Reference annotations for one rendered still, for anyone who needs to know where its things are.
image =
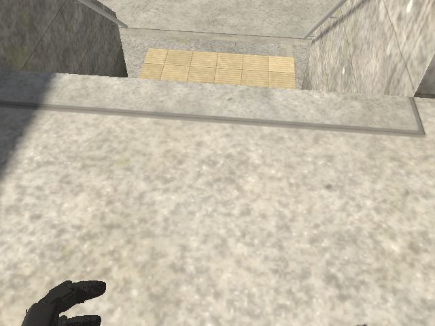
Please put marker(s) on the robot left hand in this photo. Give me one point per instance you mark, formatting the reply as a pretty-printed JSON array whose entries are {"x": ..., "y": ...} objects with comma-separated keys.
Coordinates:
[{"x": 60, "y": 299}]

